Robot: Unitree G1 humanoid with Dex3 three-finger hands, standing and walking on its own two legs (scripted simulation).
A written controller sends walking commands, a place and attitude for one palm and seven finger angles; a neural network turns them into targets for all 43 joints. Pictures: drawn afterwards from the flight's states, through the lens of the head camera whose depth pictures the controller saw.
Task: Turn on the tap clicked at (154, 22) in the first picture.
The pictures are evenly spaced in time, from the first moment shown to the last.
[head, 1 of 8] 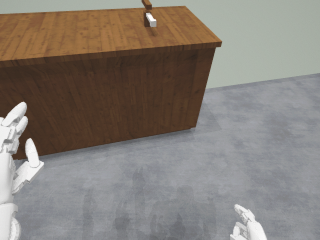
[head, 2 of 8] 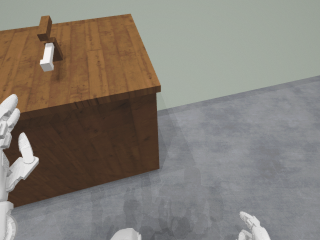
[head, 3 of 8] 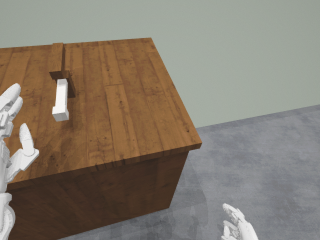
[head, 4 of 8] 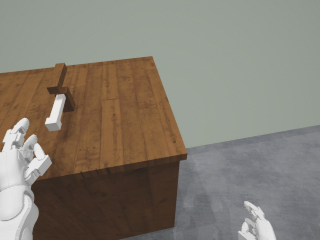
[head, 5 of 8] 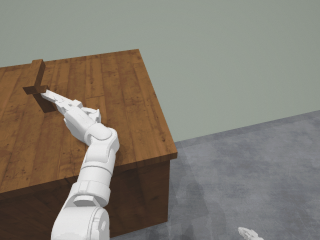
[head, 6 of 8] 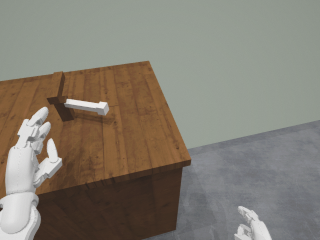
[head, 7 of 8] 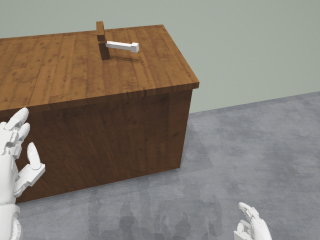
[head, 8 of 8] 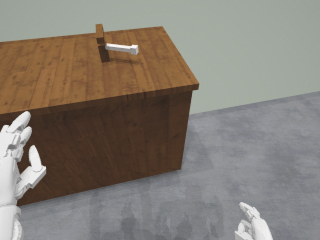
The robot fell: no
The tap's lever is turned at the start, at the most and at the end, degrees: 0 66 62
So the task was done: yes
